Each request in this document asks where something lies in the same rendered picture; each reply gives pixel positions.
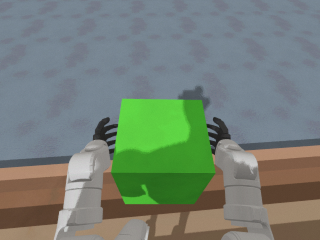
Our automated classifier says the carton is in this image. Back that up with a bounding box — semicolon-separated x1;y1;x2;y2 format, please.
111;99;216;204

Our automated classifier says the left robot thigh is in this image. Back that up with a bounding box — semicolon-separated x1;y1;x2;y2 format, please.
114;219;150;240

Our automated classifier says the left robot forearm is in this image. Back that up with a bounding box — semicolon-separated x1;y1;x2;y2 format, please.
54;139;111;240

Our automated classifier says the robot left hand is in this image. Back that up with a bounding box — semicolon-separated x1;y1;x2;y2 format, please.
93;117;118;154

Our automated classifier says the robot right hand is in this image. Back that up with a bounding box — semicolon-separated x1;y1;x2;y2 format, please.
206;117;231;155

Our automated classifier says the right robot forearm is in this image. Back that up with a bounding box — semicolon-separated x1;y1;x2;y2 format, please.
214;139;274;240

